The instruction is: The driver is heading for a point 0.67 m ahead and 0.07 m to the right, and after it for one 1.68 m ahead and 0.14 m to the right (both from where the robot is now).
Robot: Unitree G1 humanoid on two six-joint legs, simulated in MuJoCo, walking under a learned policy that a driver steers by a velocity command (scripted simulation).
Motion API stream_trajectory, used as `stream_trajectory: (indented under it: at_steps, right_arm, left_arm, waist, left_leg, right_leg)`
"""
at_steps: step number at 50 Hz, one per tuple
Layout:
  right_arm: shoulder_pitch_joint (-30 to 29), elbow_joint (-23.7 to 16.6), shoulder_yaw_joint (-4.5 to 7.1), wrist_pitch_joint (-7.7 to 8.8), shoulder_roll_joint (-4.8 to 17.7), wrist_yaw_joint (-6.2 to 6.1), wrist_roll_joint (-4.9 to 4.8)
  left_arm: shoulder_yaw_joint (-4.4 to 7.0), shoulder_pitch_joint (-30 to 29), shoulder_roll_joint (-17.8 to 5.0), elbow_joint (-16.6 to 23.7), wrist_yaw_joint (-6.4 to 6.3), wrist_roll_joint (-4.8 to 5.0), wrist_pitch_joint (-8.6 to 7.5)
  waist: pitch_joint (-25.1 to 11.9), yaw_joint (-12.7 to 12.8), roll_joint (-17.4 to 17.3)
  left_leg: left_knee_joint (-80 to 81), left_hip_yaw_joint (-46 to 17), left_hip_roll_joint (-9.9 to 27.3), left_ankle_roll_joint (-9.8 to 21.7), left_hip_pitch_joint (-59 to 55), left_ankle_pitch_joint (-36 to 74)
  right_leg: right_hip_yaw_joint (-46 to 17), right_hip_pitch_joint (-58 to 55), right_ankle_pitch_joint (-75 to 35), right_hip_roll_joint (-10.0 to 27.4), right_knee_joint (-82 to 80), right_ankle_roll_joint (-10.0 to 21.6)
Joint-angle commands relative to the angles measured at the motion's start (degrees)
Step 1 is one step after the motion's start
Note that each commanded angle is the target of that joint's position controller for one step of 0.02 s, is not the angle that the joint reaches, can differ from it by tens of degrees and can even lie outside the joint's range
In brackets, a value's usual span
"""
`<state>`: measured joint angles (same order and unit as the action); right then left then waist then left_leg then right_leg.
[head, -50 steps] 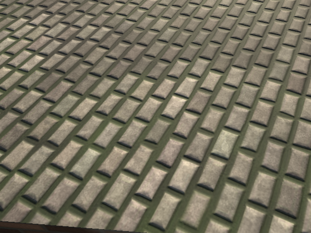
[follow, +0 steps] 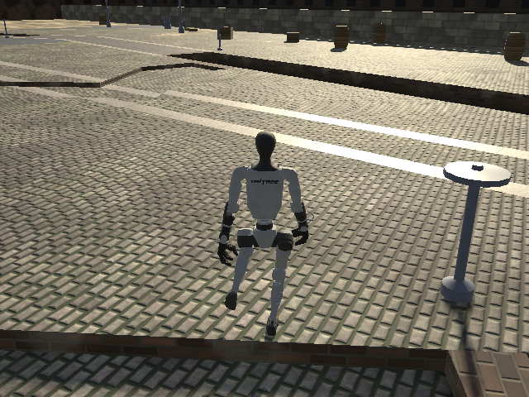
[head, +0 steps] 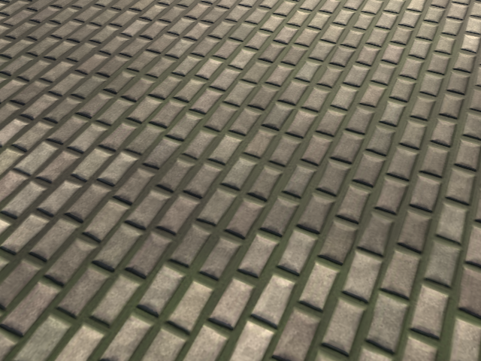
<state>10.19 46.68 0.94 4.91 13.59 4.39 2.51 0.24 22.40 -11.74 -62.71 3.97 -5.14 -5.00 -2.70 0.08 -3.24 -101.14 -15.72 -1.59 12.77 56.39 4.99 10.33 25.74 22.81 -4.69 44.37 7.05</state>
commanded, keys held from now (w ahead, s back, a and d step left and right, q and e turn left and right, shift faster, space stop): w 0.32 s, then no key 0.12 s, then e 0.56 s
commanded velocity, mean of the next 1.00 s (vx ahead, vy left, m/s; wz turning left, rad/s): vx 0.27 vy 0.00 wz -0.21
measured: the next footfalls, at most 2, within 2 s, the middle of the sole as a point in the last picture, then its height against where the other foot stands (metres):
left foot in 0.36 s outside the picture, level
right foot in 0.84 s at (310, 346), level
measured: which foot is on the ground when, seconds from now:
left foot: up 0.00-0.34, down 0.36-0.84, up 0.86-1.00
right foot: down 0.00-0.38, up 0.40-0.82, down 0.84-1.00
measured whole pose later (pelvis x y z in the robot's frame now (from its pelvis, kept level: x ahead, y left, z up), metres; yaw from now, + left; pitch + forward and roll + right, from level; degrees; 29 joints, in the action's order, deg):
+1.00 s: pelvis +0.44 -0.03 +0.03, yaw -15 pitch +5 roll +2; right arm 4.3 46.8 3.4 0.5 16.2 -2.9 0.4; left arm 4.5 10.4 -15.4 -39.0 -1.3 0.1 0.0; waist 0.5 1.0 -0.9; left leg -63.4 -1.6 -1.1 -2.8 32.3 -26.5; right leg -3.3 26.8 6.8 -2.7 28.5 2.8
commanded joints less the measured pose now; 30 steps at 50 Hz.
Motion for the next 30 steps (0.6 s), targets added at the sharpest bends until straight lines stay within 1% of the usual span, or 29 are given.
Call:
stream_trajectory:
  at_steps: [1, 2, 3, 4, 5, 6, 7, 8, 9, 10, 11, 12, 13, 14, 15, 16, 17, 18, 19, 20, 21, 22, 23, 24, 25, 26, 27, 29, 30]
  right_arm:
    - [2.5, -3.4, 0.68, 1.09, 3.9, 0.65, 0.14]
    - [-0.9, -4.5, 0.86, 1.72, 4.1, 0.57, 0.01]
    - [-4.4, -5.3, 0.76, 1.98, 3.4, 0.26, -1.04]
    - [-7.1, -6.0, 0.67, 2.05, 2.8, -0.12, -0.66]
    - [-9.1, -6.8, 0.61, 1.71, 1.8, -0.32, -0.57]
    - [-10.7, -7.2, 0.53, 0.98, 1.0, -0.4, -0.05]
    - [-12.3, -7.6, 0.53, 0.16, 0.4, -0.22, 0.25]
    - [-13.9, -8.1, 0.66, -0.58, 0.2, -0.25, 0.7]
    - [-15.8, -8.6, 0.76, -1.23, -0.1, -0.18, 0.68]
    - [-17.8, -9.2, 0.92, -1.62, 0.0, -0.06, 0.59]
    - [-19.9, -9.8, 1.22, -1.87, 0.4, 0.02, 0.24]
    - [-21.6, -10.4, 1.56, -1.84, 0.9, 0.04, -0.19]
    - [-22.7, -10.7, 1.93, -1.71, 1.4, 0.01, -0.4]
    - [-23.1, -10.8, 2.38, -1.51, 2.1, -0.1, -0.61]
    - [-22.7, -10.7, 2.94, -1.31, 3.2, -0.37, -0.74]
    - [-20.2, -9.8, 3.28, -1.07, 3.7, -0.97, -1.07]
    - [-12.3, -7.3, 3.85, -0.4, 4.9, -1.69, -1.77]
    - [0.7, -3.1, 4.11, 0.32, 6.0, -2.71, -2.74]
    - [11.0, -0.4, 4.47, 0.79, 9.3, -2.85, -1.8]
    - [24.6, 3.0, 4.38, -0.18, 8.3, -2.71, -0.4]
    - [25.9, 5.3, 6.11, 0.81, 10.2, -4.19, 0.76]
    - [4.1, 0.5, 4.52, -0.06, 9.5, -5.47, -3.22]
    - [0.3, -0.5, 2.72, 0.33, 4.5, -5.42, -3.34]
    - [-0.9, -0.4, 1.7, 1.16, 2.3, -5.25, -2.58]
    - [-2.2, 0.2, 1.46, 1.17, 2.0, -4.68, -1.95]
    - [-3.6, 0.5, 1.49, 1.32, 2.3, -4.08, -1.56]
    - [-3.8, 1.0, 1.61, 1.67, 3.2, -3.83, -1.02]
    - [-3.9, 1.5, 2.19, 1.77, 6.1, -4.27, -0.33]
    - [-3.8, 1.5, 2.57, 1.52, 7.5, -4.69, -0.43]
  left_arm:
    - [-1.13, -13.3, 0.2, 7.9, -1.06, -0.69, -5.06]
    - [-0.4, -8.1, -2.4, 7.6, -1.76, -0.42, -5.33]
    - [0.12, -0.9, -4.2, 6.0, -2.21, -0.5, -5.23]
    - [0.27, 3.9, -5.2, 5.6, -2.12, -0.81, -4.96]
    - [0.5, 6.6, -5.5, 5.6, -1.69, -0.44, -4.62]
    - [0.5, 8.0, -5.2, 5.4, -0.8, 0.35, -4.41]
    - [0.51, 8.3, -4.8, 5.9, -0.05, 1.21, -4.27]
    - [0.44, 8.2, -4.4, 6.1, 0.63, 1.75, -4.2]
    - [0.64, 8.8, -4.8, 6.0, 0.8, 2.17, -4.08]
    - [0.81, 10.1, -5.3, 5.5, 0.86, 2.3, -3.91]
    - [1.01, 11.9, -5.6, 4.6, 0.82, 2.35, -3.8]
    - [1.29, 13.4, -6.2, 3.9, 0.71, 2.45, -3.64]
    - [1.55, 14.0, -6.7, 3.5, 0.62, 2.56, -3.46]
    - [1.95, 13.8, -7.7, 3.3, 0.55, 2.62, -3.23]
    - [2.3, 13.8, -8.9, 2.9, 0.23, 2.5, -3.02]
    - [2.91, 12.8, -10.4, 3.1, -0.13, 2.31, -2.79]
    - [3.42, 8.9, -11.7, 4.3, -0.37, 2.2, -2.76]
    - [3.03, 5.1, -11.0, 6.4, -0.48, 2.26, -3.04]
    - [1.11, 13.9, -4.5, 7.6, -1.76, 1.94, -3.57]
    - [1.18, 9.9, -6.0, 8.9, -0.1, 2.58, -3.28]
    - [2.74, -1.1, -8.0, 13.0, 0.75, 5.01, -2.31]
    - [2.52, -9.3, -6.9, 15.7, -2.87, 9.5, -3.08]
    - [2.4, -9.8, -6.5, 16.4, -4.03, 8.1, -2.9]
    - [2.94, -6.2, -6.3, 15.8, -4.77, 7.66, -2.36]
    - [3.01, -1.7, -5.1, 15.3, -4.93, 7.43, -1.51]
    - [3.13, 1.1, -4.0, 14.3, -5.39, 7.19, -0.47]
    - [3.06, 1.8, -3.2, 14.2, -5.76, 7.1, 0.32]
    - [3.14, -2.3, -3.7, 16.5, -6.12, 6.46, 0.97]
    - [3.07, -3.8, -3.9, 17.1, -5.94, 5.96, 1.09]
  waist:
    - [-1.3, -6.4, 6.2]
    - [-1.4, -3.0, 7.7]
    - [-1.4, 0.5, 8.2]
    - [-1.0, 2.3, 8.7]
    - [-0.7, 2.7, 8.3]
    - [-0.6, 2.6, 8.1]
    - [0.5, 2.5, 8.5]
    - [2.2, 2.4, 8.8]
    - [3.7, 2.4, 8.8]
    - [4.6, 2.6, 8.3]
    - [5.5, 2.9, 7.8]
    - [5.7, 3.0, 7.7]
    - [5.6, 2.7, 7.8]
    - [5.0, 2.0, 8.2]
    - [4.4, 1.0, 8.5]
    - [3.1, -0.7, 9.0]
    - [0.5, -4.5, 8.3]
    - [-9.2, -8.3, 7.1]
    - [-25.3, -6.4, -6.0]
    - [-33.2, -12.2, -13.1]
    - [-21.3, -14.1, -2.3]
    - [-7.7, -6.5, -1.6]
    - [-2.9, -3.6, 3.2]
    - [-3.3, -0.3, 3.5]
    - [-3.1, 2.6, 2.2]
    - [-2.5, 4.1, 1.0]
    - [-1.7, 4.7, 0.7]
    - [-0.9, 4.7, 1.2]
    - [-1.8, 4.3, 1.1]
  left_leg:
    - [11.0, 9.5, 4.2, -4.3, -10.6, -0.2]
    - [16.3, 10.2, 4.0, -7.1, -8.3, -0.9]
    - [20.0, 11.0, 2.6, -8.6, -3.3, -1.3]
    - [26.3, 10.9, 3.1, -10.6, 1.2, -1.7]
    - [32.6, 11.8, 3.4, -12.0, 3.0, -1.2]
    - [38.2, 12.8, 4.2, -12.5, 1.7, 0.6]
    - [43.5, 13.9, 4.4, -12.5, 0.2, 2.5]
    - [48.8, 14.4, 4.6, -12.0, -1.6, 4.1]
    - [53.2, 15.2, 4.4, -11.8, -3.2, 4.4]
    - [56.8, 16.0, 4.0, -11.4, -3.9, 3.9]
    - [60.9, 16.7, 3.4, -10.9, -4.2, 3.0]
    - [64.5, 17.6, 2.5, -10.4, -5.5, 1.4]
    - [67.5, 18.8, 1.5, -9.9, -7.9, -0.8]
    - [69.3, 19.9, 0.4, -9.2, -11.3, -3.0]
    - [70.8, 20.5, -0.6, -8.4, -14.9, -4.8]
    - [70.7, 20.7, -1.4, -7.6, -20.1, -5.4]
    - [71.6, 20.3, -1.9, -6.1, -31.2, -0.5]
    - [65.7, 17.3, 0.4, -2.5, -53.5, 6.3]
    - [59.2, 4.6, 13.0, 11.1, -88.1, 30.4]
    - [71.5, -20.3, 26.3, 19.9, -100.0, 33.3]
    - [75.0, -16.4, 23.3, 11.1, -88.7, 27.7]
    - [76.6, -9.0, 21.5, 7.6, -67.3, 30.9]
    - [81.0, -2.6, 19.2, 4.6, -54.7, 31.2]
    - [83.1, 1.7, 17.8, 2.9, -50.4, 28.4]
    - [85.3, 5.1, 16.2, 2.3, -45.0, 24.2]
    - [87.3, 8.3, 15.1, 2.0, -40.0, 21.4]
    - [88.4, 11.0, 14.3, 1.9, -36.2, 22.5]
    - [89.0, 15.4, 13.0, 1.6, -33.0, 25.1]
    - [88.5, 17.4, 12.0, 1.1, -33.2, 24.4]
  right_leg:
    - [-8.3, 9.8, -15.2, 7.5, -27.4, -3.4]
    - [-7.5, 3.7, -20.6, 7.1, -27.3, -3.8]
    - [-8.4, -5.5, -24.9, 7.3, -27.1, -4.6]
    - [-11.6, -14.4, -34.7, 10.3, -25.9, -2.9]
    - [-12.9, -20.5, -41.2, 11.8, -25.8, -1.4]
    - [-12.8, -22.9, -42.1, 12.5, -26.7, 0.0]
    - [-12.9, -23.8, -41.3, 13.5, -28.3, 1.2]
    - [-12.7, -23.7, -40.4, 14.0, -29.8, 2.0]
    - [-13.1, -24.5, -42.1, 15.0, -30.9, 2.3]
    - [-13.0, -26.7, -43.7, 15.7, -31.4, 2.1]
    - [-13.2, -29.7, -45.7, 16.4, -31.4, 1.5]
    - [-13.0, -32.4, -48.2, 16.7, -30.9, 0.6]
    - [-12.5, -34.1, -52.2, 16.6, -30.1, -0.2]
    - [-12.0, -35.1, -58.7, 16.6, -28.9, -1.0]
    - [-11.7, -35.8, -65.7, 16.6, -26.9, -2.1]
    - [-10.9, -35.7, -72.5, 16.7, -24.0, -3.2]
    - [-9.7, -31.5, -78.8, 15.5, -17.9, -5.9]
    - [-10.3, -21.3, -76.6, 13.8, -9.2, -9.4]
    - [-10.3, 1.1, -48.3, 7.5, 10.7, -15.6]
    - [-12.0, 15.1, 16.3, -3.8, 35.2, -19.0]
    - [-18.6, 20.7, 11.4, 0.0, 41.8, -14.2]
    - [-18.8, 19.7, 6.4, 3.2, 41.3, -10.9]
    - [-16.4, 16.8, 4.0, 4.8, 39.1, -8.8]
    - [-16.1, 13.4, 1.9, 6.8, 36.7, -7.7]
    - [-16.1, 9.4, 0.5, 7.8, 34.3, -7.0]
    - [-15.7, 6.8, -0.8, 8.3, 31.4, -6.8]
    - [-15.2, 5.5, -3.1, 8.5, 28.0, -7.1]
    - [-14.1, 4.5, -10.3, 9.1, 17.5, -8.0]
    - [-13.1, 2.7, -14.6, 9.3, 11.6, -8.0]
Keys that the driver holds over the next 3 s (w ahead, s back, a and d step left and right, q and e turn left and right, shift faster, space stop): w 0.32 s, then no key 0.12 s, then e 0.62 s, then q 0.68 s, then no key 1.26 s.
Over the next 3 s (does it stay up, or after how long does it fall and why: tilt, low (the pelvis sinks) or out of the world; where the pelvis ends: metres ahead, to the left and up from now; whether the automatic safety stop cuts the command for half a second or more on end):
stays up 0.47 0.04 0.03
